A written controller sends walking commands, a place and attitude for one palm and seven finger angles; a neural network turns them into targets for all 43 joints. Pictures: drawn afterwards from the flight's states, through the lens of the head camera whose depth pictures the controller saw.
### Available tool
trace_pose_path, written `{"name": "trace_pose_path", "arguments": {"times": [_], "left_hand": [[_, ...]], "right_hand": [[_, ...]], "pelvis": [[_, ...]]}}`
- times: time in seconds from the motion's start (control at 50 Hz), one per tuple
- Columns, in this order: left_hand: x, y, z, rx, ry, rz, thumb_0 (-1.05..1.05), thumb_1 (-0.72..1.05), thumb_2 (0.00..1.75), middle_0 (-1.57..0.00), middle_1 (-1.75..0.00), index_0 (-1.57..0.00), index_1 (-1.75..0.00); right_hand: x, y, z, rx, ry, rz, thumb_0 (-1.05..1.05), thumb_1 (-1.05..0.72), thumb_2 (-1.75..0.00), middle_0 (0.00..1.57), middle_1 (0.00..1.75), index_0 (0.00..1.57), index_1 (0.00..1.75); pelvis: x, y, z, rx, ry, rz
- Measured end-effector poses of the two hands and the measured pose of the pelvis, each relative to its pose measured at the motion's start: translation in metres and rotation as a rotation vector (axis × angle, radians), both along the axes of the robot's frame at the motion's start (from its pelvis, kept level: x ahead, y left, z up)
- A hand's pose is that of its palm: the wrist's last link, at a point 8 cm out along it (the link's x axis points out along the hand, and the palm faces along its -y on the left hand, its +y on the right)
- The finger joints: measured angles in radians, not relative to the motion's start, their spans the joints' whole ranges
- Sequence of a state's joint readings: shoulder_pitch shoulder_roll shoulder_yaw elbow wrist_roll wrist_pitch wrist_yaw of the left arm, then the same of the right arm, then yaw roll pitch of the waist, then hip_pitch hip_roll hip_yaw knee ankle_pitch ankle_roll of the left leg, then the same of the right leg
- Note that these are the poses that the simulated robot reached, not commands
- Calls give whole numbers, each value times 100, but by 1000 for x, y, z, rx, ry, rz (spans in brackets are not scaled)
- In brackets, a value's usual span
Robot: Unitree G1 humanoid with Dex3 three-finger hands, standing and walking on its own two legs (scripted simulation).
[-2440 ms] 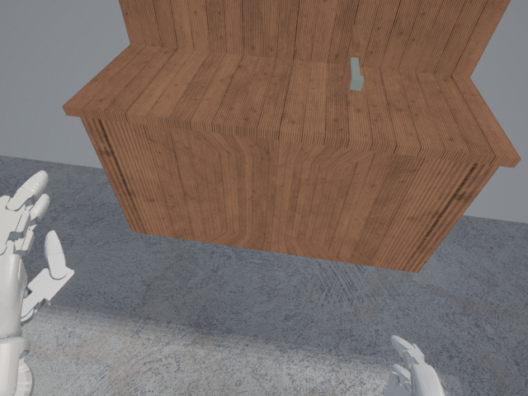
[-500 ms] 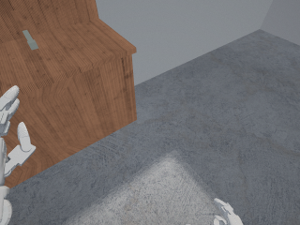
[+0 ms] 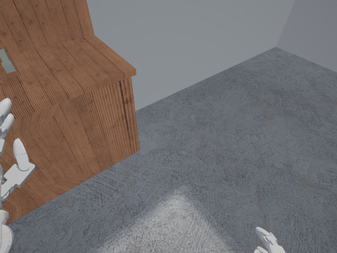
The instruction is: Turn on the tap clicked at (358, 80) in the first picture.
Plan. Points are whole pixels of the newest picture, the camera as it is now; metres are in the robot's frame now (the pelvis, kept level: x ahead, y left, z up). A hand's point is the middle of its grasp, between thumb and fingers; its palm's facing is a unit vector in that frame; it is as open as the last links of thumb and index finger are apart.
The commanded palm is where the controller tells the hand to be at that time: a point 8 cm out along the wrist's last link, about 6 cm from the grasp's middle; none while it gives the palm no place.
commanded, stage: turn to face it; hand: left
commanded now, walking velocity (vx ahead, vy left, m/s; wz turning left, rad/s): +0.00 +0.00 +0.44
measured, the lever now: (8, 67) +0.66 +0.57 +0.09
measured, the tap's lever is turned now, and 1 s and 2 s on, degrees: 0 0 0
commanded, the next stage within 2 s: take the last steps up to it in 0.40 s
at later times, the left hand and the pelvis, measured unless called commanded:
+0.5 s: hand (18, 190) +0.18 +0.24 +0.18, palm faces +0.53 -0.73 -0.43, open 7.4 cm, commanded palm +0.12 +0.28 +0.19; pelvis +0.02 -0.03 +0.01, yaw +11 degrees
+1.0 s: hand out of the picture +0.14 +0.27 +0.18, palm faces +0.68 -0.65 -0.35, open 7.4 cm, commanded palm +0.08 +0.28 +0.19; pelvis +0.01 -0.03 +0.00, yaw +17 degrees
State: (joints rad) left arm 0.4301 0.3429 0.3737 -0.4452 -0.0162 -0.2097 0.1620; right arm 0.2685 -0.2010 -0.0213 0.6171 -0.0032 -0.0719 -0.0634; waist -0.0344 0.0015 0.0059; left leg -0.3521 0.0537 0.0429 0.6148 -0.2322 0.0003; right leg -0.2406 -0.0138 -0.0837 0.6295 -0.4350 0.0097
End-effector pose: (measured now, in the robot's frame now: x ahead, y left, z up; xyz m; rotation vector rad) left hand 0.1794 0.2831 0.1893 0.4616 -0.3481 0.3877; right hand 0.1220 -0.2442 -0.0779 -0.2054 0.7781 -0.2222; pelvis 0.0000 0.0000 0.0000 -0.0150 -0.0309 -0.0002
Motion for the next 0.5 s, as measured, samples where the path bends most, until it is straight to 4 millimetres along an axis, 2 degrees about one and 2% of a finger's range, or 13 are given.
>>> {"name": "trace_pose_path", "arguments": {"times": [0.12,0.2,0.26,0.34,0.42,0.5], "left_hand": [[-11,-18,3,15,42,1,1,88,90,-21,-30,-22,-30],[-17,-5,6,42,47,61,1,88,90,-22,-31,-22,-30],[-19,11,0,37,50,111,1,88,90,-22,-31,-22,-30],[-22,18,-4,5,92,148,1,88,90,-21,-30,-22,-30],[-34,4,3,-3,101,146,1,89,90,-21,-30,-21,-30],[-48,-11,9,26,104,171,1,89,90,-21,-30,-21,-30]], "right_hand": [[46,24,-5,73,-17,130,1,-91,-90,20,30,20,30],[72,37,-3,55,0,194,1,-91,-90,21,30,20,30],[88,44,-2,44,-20,211,1,-91,-90,21,30,20,30],[97,55,7,72,-43,250,1,-91,-90,20,30,20,30],[98,56,14,90,-55,294,1,-91,-90,21,30,20,30],[97,46,9,103,-58,317,1,-91,-90,21,30,20,30]], "pelvis": [[10,-9,0,8,13,53],[17,-5,1,27,23,92],[19,0,-3,40,19,105],[17,-4,4,20,15,140],[16,-14,10,-3,20,167],[16,-30,7,-1,19,185]]}}
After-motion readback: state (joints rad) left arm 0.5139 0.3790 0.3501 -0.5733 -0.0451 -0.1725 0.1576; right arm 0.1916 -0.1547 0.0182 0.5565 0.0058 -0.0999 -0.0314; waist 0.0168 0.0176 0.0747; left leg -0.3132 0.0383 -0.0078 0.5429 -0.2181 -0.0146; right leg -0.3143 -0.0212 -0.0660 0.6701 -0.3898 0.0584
